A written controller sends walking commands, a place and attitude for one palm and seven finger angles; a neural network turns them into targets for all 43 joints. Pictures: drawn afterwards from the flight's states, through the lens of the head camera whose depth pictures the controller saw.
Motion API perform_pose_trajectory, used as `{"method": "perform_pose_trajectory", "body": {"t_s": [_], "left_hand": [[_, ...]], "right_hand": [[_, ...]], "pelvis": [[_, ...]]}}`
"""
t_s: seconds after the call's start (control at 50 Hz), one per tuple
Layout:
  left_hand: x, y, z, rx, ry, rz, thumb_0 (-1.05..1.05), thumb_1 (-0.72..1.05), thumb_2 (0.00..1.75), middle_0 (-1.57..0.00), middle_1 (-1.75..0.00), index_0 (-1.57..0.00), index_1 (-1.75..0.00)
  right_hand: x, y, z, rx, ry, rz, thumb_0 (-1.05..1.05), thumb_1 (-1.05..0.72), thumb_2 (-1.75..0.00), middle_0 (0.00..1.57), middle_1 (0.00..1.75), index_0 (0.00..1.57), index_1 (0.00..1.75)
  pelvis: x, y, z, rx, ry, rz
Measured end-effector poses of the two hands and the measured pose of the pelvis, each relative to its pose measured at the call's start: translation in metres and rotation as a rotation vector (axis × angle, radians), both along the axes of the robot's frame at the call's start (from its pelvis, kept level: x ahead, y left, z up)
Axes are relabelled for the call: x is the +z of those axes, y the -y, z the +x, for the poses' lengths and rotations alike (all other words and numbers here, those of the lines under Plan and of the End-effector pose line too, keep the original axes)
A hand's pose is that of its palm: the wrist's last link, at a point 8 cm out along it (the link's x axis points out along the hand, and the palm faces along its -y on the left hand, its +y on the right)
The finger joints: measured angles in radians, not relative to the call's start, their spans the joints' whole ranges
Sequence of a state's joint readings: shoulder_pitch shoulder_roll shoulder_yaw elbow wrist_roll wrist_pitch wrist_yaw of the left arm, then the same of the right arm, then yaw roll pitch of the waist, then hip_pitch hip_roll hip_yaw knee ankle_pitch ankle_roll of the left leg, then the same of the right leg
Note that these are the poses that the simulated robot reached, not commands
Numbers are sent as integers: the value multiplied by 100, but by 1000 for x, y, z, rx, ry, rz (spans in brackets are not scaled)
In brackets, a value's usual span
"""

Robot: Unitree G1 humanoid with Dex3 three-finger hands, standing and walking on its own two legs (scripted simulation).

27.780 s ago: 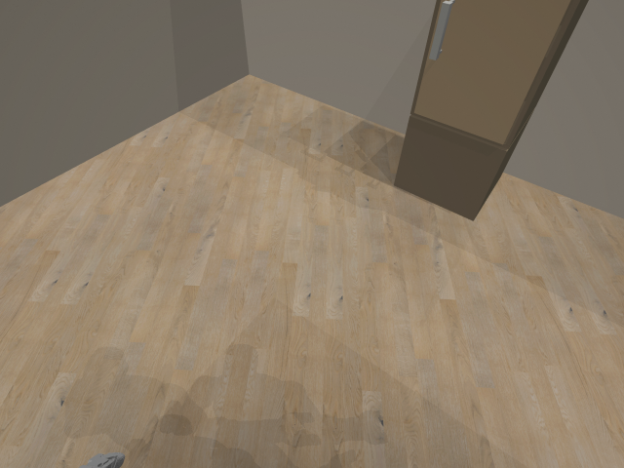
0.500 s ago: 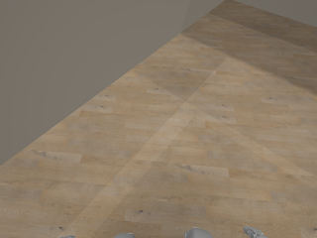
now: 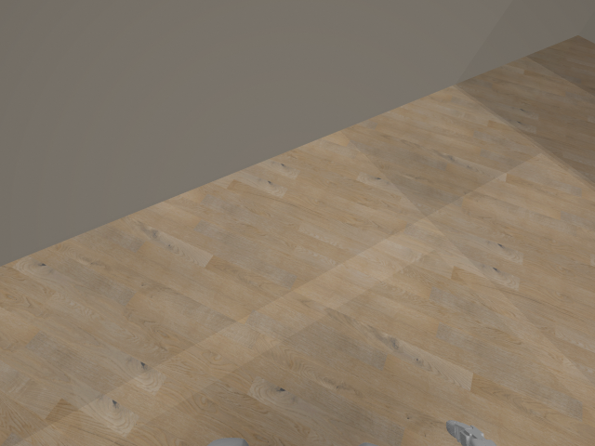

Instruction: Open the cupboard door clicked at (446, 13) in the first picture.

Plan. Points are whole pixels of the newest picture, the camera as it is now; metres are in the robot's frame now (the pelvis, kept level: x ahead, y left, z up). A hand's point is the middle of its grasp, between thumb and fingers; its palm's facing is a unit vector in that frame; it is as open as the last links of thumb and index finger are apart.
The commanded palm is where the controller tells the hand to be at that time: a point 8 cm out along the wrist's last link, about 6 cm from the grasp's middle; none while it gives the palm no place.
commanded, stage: turn to face it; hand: left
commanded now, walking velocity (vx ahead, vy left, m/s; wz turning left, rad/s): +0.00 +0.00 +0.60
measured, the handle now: out of the picture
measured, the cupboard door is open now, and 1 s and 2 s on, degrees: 49 49 49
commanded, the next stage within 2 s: none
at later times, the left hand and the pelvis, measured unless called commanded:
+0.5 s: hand out of the picture +0.02 +0.16 -0.14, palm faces +0.30 -0.92 -0.24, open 7.3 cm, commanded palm none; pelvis +0.00 -0.05 +0.02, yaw +18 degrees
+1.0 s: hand out of the picture -0.01 +0.16 -0.14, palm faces +0.55 -0.78 -0.31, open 7.3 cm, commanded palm none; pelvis +0.02 -0.08 +0.01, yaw +34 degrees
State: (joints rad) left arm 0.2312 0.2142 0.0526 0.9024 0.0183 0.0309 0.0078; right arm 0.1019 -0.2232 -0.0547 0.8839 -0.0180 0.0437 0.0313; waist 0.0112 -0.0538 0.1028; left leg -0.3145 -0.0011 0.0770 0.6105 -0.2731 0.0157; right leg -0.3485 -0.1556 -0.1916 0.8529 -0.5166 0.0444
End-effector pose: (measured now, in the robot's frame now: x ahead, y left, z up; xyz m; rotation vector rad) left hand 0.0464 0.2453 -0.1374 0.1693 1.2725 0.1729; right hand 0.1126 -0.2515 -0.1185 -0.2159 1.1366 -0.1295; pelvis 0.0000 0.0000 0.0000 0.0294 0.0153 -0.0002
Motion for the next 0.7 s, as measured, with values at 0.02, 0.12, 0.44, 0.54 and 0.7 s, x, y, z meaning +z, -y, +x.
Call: {"method": "perform_pose_trajectory", "body": {"t_s": [0.02,0.12,0.44,0.54,0.7], "left_hand": [[0,-3,-2,14,-11,6,0,91,90,-21,-30,-21,-30],[14,-8,2,68,21,33,1,91,90,-20,-30,-21,-30],[34,41,-30,210,86,70,0,91,90,-20,-30,-21,-30],[19,46,-61,302,64,15,0,91,90,-20,-30,-21,-30],[0,28,-107,440,-12,-2,1,91,90,-20,-30,-21,-30]], "right_hand": [[2,-1,2,13,5,-6,0,-91,-90,20,30,20,30],[6,3,1,53,-25,-18,0,-91,-90,20,30,20,30],[-2,36,37,188,-94,10,1,-91,-90,19,30,20,30],[6,9,63,294,-67,-5,0,-91,-90,19,30,20,30],[13,-28,83,428,-5,-44,0,-91,-90,20,30,20,30]], "pelvis": [[1,1,0,10,0,-1],[10,10,0,63,-3,-19],[15,52,5,270,15,10],[13,47,3,343,13,2],[6,37,-3,436,3,-31]]}}
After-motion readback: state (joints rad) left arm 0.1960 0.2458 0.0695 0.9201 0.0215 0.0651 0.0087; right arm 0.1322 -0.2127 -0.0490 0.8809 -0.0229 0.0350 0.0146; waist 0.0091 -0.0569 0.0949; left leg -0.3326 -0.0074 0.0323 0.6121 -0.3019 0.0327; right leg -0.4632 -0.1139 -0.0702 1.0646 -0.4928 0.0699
